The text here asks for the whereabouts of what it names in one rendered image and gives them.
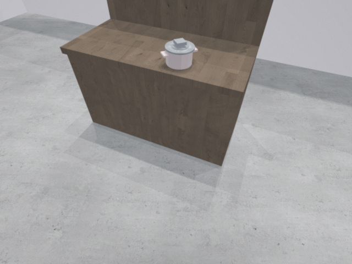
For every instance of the pot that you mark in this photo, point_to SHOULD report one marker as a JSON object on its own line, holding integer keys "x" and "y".
{"x": 178, "y": 62}

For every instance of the lid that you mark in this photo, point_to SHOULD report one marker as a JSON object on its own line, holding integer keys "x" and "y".
{"x": 181, "y": 50}

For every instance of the knob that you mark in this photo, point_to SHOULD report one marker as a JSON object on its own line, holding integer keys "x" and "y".
{"x": 179, "y": 42}

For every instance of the table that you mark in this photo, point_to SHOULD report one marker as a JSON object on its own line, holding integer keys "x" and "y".
{"x": 127, "y": 85}

